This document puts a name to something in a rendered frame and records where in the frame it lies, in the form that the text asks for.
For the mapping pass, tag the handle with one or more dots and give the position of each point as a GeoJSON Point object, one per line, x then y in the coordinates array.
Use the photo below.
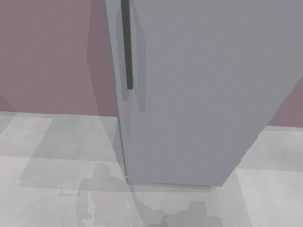
{"type": "Point", "coordinates": [126, 24]}

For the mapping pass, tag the fridge door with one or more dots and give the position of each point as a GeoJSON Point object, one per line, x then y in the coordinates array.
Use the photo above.
{"type": "Point", "coordinates": [208, 76]}

